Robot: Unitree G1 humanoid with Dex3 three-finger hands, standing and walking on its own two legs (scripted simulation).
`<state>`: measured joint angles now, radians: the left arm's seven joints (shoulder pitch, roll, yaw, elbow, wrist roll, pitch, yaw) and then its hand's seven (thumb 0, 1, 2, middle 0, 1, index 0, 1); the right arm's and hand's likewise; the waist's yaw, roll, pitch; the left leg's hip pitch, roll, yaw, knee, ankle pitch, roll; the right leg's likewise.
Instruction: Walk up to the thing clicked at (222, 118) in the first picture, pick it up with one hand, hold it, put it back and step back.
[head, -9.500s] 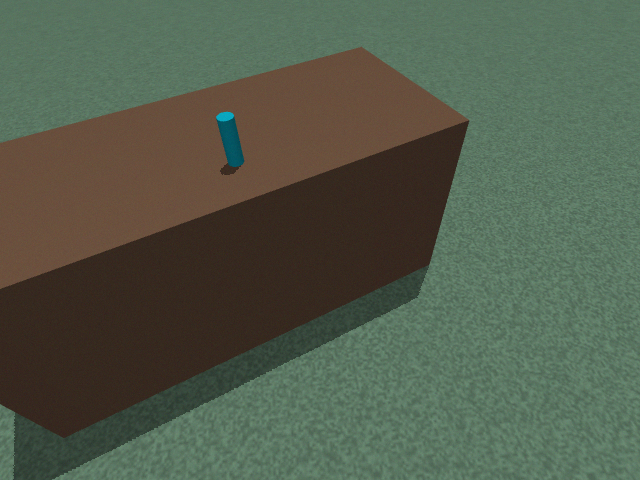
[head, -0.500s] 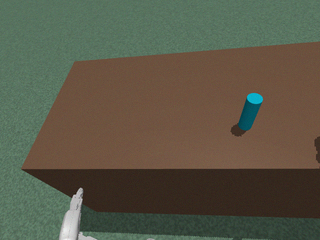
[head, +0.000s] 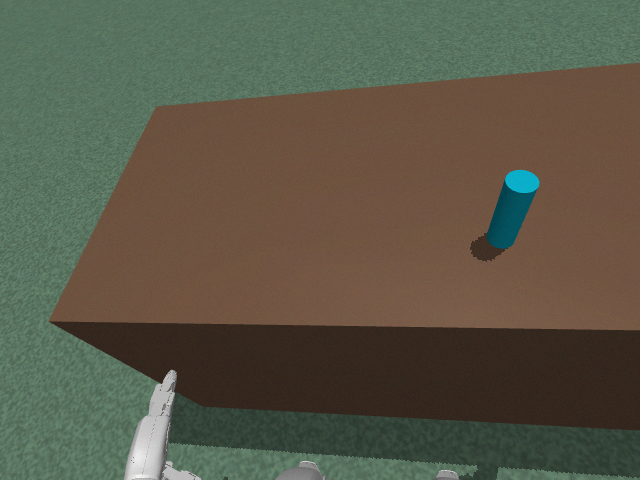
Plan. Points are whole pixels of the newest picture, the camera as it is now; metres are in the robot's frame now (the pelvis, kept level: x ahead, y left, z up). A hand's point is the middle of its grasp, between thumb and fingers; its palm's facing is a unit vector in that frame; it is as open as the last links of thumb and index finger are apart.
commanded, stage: go down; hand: right
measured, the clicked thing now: (510, 212) +0.49 -0.19 -0.01
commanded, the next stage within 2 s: approach in 0.96 s
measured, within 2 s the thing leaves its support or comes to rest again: neither
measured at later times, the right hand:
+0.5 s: hand out of the picture +0.42 -0.37 +0.11, palm faces +0.16 +0.99 +0.02, open 17.5 cm
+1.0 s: hand out of the picture +0.41 -0.38 +0.10, palm faces +0.17 +0.98 +0.01, open 17.5 cm
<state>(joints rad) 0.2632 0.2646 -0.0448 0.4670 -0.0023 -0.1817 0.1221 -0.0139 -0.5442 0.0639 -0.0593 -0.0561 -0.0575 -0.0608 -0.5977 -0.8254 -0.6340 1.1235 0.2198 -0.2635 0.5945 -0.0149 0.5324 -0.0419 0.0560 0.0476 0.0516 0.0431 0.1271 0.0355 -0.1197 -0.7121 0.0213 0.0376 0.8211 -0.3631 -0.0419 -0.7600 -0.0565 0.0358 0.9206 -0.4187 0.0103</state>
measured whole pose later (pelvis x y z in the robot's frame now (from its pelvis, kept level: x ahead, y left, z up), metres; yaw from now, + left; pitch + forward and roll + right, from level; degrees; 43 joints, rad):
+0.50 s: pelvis +0.00 +0.00 +0.00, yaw +0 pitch +17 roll +4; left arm 0.28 0.27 -0.05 0.43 0.01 -0.17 0.11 -0.01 -0.55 0.07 -0.06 -0.05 -0.06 -0.06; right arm -0.67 -0.88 -0.64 1.16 0.18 -0.24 0.59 -0.02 0.53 -0.04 0.06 0.05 0.05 0.04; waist 0.14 0.03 -0.13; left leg -0.75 0.01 0.04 0.84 -0.38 -0.04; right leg -0.81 -0.06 0.04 0.96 -0.44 0.01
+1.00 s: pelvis +0.00 +0.00 -0.01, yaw +0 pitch +17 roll +4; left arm 0.28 0.27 -0.05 0.40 0.00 -0.15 0.10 -0.01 -0.54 0.06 -0.06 -0.05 -0.06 -0.06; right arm -0.64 -0.87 -0.65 1.13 0.19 -0.25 0.60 -0.02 0.54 -0.04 0.06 0.05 0.05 0.04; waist 0.14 0.03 -0.13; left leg -0.77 0.01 0.05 0.87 -0.39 -0.04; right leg -0.83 -0.06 0.05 0.98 -0.45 0.02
